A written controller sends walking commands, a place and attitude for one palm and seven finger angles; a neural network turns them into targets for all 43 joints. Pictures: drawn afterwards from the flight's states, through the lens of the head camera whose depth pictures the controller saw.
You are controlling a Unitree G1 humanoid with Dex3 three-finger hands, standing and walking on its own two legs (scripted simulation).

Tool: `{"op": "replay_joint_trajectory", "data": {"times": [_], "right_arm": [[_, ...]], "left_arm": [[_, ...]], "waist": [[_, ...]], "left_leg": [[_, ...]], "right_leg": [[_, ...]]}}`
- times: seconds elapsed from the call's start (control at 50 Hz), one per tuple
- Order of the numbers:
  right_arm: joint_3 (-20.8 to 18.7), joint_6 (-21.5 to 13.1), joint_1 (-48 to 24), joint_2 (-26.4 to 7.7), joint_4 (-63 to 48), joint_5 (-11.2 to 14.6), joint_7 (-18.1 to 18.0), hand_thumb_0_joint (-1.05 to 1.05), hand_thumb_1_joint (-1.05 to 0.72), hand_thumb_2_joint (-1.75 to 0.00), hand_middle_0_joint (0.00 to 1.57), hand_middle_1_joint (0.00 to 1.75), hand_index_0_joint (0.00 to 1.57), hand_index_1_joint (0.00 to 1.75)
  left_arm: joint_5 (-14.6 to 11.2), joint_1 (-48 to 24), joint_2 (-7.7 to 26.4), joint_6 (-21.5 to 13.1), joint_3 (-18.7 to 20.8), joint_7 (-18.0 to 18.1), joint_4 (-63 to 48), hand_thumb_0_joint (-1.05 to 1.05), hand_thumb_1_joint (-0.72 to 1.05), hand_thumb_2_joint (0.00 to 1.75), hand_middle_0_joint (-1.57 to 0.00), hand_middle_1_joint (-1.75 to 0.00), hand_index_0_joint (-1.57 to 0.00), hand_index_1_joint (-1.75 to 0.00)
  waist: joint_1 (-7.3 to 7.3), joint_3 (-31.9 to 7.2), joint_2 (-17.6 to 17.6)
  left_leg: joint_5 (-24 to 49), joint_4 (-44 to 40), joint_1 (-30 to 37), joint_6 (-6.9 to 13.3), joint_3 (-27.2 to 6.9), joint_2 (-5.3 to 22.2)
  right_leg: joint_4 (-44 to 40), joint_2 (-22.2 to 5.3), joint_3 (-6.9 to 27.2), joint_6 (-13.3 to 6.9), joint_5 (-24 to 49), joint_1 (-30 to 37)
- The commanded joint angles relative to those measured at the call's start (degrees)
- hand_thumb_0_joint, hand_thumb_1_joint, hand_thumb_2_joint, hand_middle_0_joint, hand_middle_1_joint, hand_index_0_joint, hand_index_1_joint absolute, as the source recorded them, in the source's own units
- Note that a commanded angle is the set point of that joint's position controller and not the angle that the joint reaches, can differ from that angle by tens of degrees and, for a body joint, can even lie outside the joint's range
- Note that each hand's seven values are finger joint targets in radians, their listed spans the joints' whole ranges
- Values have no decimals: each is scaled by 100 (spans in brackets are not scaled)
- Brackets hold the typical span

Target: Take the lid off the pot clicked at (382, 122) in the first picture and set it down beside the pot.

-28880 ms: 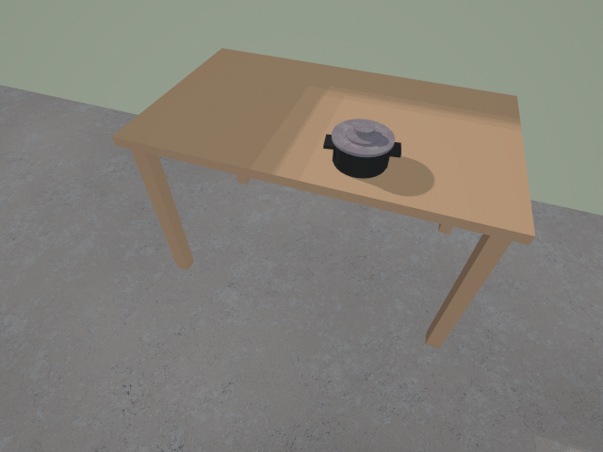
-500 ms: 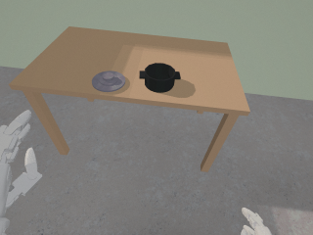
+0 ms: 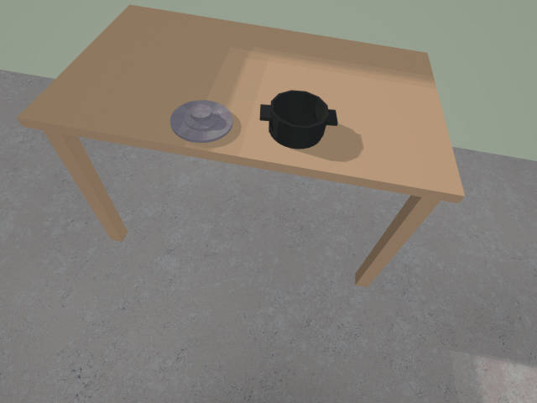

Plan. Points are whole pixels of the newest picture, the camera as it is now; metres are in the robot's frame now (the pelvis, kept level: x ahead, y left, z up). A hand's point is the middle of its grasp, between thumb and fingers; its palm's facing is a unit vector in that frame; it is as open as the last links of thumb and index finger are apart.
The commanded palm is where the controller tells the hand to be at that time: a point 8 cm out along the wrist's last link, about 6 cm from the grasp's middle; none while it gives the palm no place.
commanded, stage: stop stepping back and stand still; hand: left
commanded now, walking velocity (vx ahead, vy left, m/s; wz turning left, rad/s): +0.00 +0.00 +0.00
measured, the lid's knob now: (201, 112) +0.76 +0.20 -0.08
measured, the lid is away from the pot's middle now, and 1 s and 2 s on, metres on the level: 0.25 0.25 0.25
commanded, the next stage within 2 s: let the arm hang, fingers relaxed in 0.64 s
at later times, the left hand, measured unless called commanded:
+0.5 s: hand out of the picture +0.10 +0.16 -0.17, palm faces +0.01 -0.98 -0.20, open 7.2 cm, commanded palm none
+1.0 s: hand out of the picture +0.04 +0.15 -0.18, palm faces +0.01 -0.98 -0.18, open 7.3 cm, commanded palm none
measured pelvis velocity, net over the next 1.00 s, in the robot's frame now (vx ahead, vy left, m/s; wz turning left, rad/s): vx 0.03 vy -0.02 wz -0.02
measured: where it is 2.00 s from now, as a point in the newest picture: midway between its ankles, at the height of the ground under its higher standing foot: outside the picture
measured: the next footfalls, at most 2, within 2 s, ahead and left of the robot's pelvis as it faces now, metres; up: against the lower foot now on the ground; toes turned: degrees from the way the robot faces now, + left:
none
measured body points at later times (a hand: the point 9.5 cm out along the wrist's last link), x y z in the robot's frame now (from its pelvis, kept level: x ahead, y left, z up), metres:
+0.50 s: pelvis +0.04 -0.02 +0.00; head +0.06 -0.01 +0.45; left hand +0.10 +0.21 -0.16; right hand +0.03 -0.23 -0.16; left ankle -0.03 +0.08 -0.73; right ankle -0.01 -0.14 -0.73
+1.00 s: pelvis +0.03 -0.02 +0.00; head +0.06 -0.01 +0.45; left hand +0.04 +0.20 -0.16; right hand +0.01 -0.23 -0.15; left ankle -0.03 +0.08 -0.73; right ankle -0.01 -0.14 -0.73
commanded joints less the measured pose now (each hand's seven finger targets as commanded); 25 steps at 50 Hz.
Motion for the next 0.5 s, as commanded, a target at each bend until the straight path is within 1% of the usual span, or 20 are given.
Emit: {"op": "replay_joint_trajectory", "data": {"times": [0.0, 0.02, 0.04, 0.06, 0.08, 0.1, 0.12, 0.14, 0.16, 0.2, 0.22, 0.24, 0.26, 0.28, 0.32, 0.34, 0.36, 0.38, 0.4, 0.48], "right_arm": [[-187, -136, 629, -843, 39, 71, -140, 0, -90, -90, 20, 30, 20, 30], [-191, -116, 599, -856, 81, 100, -137, 0, -90, -90, 20, 30, 20, 30], [-189, -109, 531, -849, 114, 136, -136, 0, -90, -90, 20, 30, 20, 30], [-180, -118, 461, -768, 120, 175, -130, 0, -90, -90, 20, 30, 20, 30], [-177, -115, 414, -653, 127, 186, -104, 0, -90, -90, 20, 30, 20, 30], [-165, -110, 420, -572, 148, 186, -70, 0, -90, -90, 20, 30, 20, 30], [-146, -92, 393, -516, 195, 161, -39, 0, -90, -90, 20, 30, 20, 30], [-151, -80, 353, -460, 233, 126, -25, 0, -90, -90, 20, 30, 20, 30], [-168, -69, 357, -480, 289, 111, -41, 0, -90, -90, 20, 30, 20, 30], [-188, -84, 483, -465, 397, 131, -73, 0, -90, -90, 20, 30, 20, 30], [-188, -91, 517, -465, 438, 135, -84, 0, -90, -90, 20, 30, 20, 30], [-189, -83, 511, -441, 467, 142, -92, 0, -90, -90, 20, 30, 20, 30], [-191, -80, 520, -437, 483, 145, -97, 0, -90, -90, 20, 30, 20, 30], [-194, -74, 502, -427, 517, 139, -105, 0, -90, -90, 20, 30, 20, 30], [-208, -57, 485, -387, 549, 133, -112, 0, -90, -90, 20, 30, 20, 30], [-210, -54, 481, -371, 562, 126, -115, 0, -90, -90, 20, 30, 20, 30], [-217, -43, 457, -364, 561, 126, -114, 0, -90, -90, 20, 30, 20, 30], [-221, -31, 418, -360, 553, 120, -115, 0, -90, -90, 20, 30, 20, 30], [-220, -23, 420, -323, 559, 125, -115, 0, -90, -90, 20, 30, 20, 30], [-229, -18, 385, -374, 563, 117, -120, 0, -90, -90, 20, 30, 20, 30]], "left_arm": [[-40, -326, 8, -329, -70, -33, -330, 0, 90, 90, -20, -30, -20, -30], [-40, -241, 20, -324, -67, -31, -245, 0, 90, 90, -20, -30, -20, -30], [-37, -80, 39, -329, -59, -19, -121, 0, 90, 90, -20, -30, -20, -30], [-34, 96, 133, -339, -42, 18, -1, 0, 90, 90, -20, -30, -20, -30], [-31, 164, 232, -347, -24, 60, 79, 0, 90, 90, -20, -30, -20, -30], [-35, 127, 308, -347, -28, 80, 95, 0, 90, 90, -20, -30, -20, -30], [-23, -36, 358, -301, -45, 70, 100, 0, 90, 90, -20, -30, -20, -30], [6, -44, 277, -271, -36, 72, 128, 0, 90, 90, -20, -30, -20, -30], [23, -5, 144, -272, -40, 91, 179, 0, 90, 90, -20, -30, -20, -30], [8, 68, 91, -296, -40, 133, 245, 0, 90, 90, -20, -30, -20, -30], [-3, 105, 87, -306, -25, 144, 245, 0, 90, 90, -20, -30, -20, -30], [-11, 80, 100, -310, -11, 158, 252, 0, 90, 90, -20, -30, -20, -30], [-11, 76, 93, -310, -1, 163, 245, 0, 90, 90, -20, -30, -20, -30], [-9, 77, 75, -312, 4, 168, 256, 0, 90, 90, -20, -30, -20, -30], [2, 46, 37, -311, 20, 184, 256, 0, 90, 90, -20, -30, -20, -30], [4, 69, 23, -314, 37, 185, 259, 0, 90, 90, -20, -30, -20, -30], [5, 38, 40, -311, 44, 184, 250, 0, 90, 90, -20, -30, -20, -30], [4, 15, 24, -305, 45, 181, 260, 0, 90, 90, -20, -30, -20, -30], [14, 7, 9, -304, 43, 186, 260, 0, 90, 90, -20, -30, -20, -30], [3, -8, 20, -306, 53, 170, 258, 0, 90, 90, -20, -30, -20, -30]], "waist": [[-100, -757, 791], [-64, -816, 655], [26, -886, 559], [76, -892, 340], [94, -763, 155], [70, -584, 164], [38, -169, 363], [65, 85, 315], [63, 127, 86], [45, -154, -5], [38, -329, 113], [30, -364, 62], [24, -396, 163], [15, -410, 135], [0, -286, 157], [9, -322, 220], [1, -255, 248], [0, -178, 258], [-5, -116, 164], [-18, -166, 274]], "left_leg": [[5758, -762, 1873, 586, -1005, 1410], [5458, -720, 1687, 427, -779, 1265], [4945, -635, 1424, 265, -632, 1081], [4112, -577, 917, 97, -456, 860], [3083, -591, 499, -38, -302, 666], [2170, -761, 150, -93, -280, 566], [1098, -1124, -75, -85, -382, 555], [1061, -1225, -81, -29, -454, 593], [1652, -1083, 85, 7, -437, 639], [2786, -822, 467, 2, -331, 646], [3148, -732, 640, -18, -271, 643], [3271, -689, 708, -36, -249, 637], [3234, -685, 734, -48, -238, 630], [3235, -671, 780, -54, -227, 629], [3136, -652, 752, -68, -196, 612], [3087, -632, 764, -74, -179, 602], [3006, -627, 730, -88, -163, 589], [2850, -653, 706, -89, -159, 595], [2766, -659, 672, -76, -181, 591], [2678, -665, 742, -82, -182, 599]], "right_leg": [[-648, -145, -62, 24, 243, -452], [-1131, -97, -140, 20, 679, 41], [-1638, -72, -137, 7, 1422, 596], [-1740, -189, 86, -73, 2477, 1206], [-1684, -444, 332, -209, 3082, 1480], [-1679, -636, 440, -329, 3155, 1569], [-1728, -690, 393, -360, 2297, 1236], [-1637, -553, 325, -311, 2054, 1029], [-1518, -440, 268, -293, 2364, 959], [-1372, -446, 197, -282, 3034, 1045], [-1340, -488, 189, -265, 3270, 1112], [-1326, -493, 205, -265, 3390, 1141], [-1343, -512, 206, -262, 3379, 1162], [-1343, -502, 225, -274, 3419, 1167], [-1360, -503, 249, -293, 3461, 1126], [-1380, -529, 254, -295, 3513, 1155], [-1389, -528, 272, -301, 3532, 1156], [-1427, -531, 282, -304, 3426, 1102], [-1446, -501, 272, -311, 3371, 1080], [-1500, -509, 313, -316, 3352, 1110]]}}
